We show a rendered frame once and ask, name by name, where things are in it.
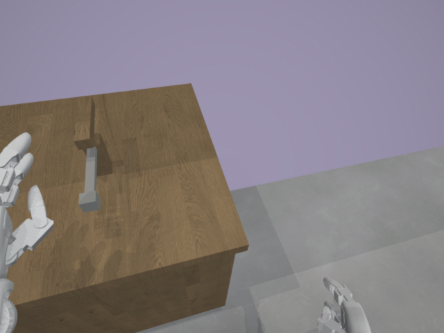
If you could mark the left robot forearm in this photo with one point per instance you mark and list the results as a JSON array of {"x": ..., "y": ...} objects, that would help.
[{"x": 8, "y": 311}]

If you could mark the right robot hand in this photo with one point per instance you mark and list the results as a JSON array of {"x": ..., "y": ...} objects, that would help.
[{"x": 350, "y": 318}]

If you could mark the tap lever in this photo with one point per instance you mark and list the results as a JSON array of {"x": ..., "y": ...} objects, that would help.
[{"x": 90, "y": 200}]

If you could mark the counter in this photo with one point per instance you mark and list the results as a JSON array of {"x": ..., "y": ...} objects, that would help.
[{"x": 162, "y": 246}]

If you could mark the left robot hand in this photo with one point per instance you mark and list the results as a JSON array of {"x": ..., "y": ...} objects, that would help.
[{"x": 14, "y": 165}]

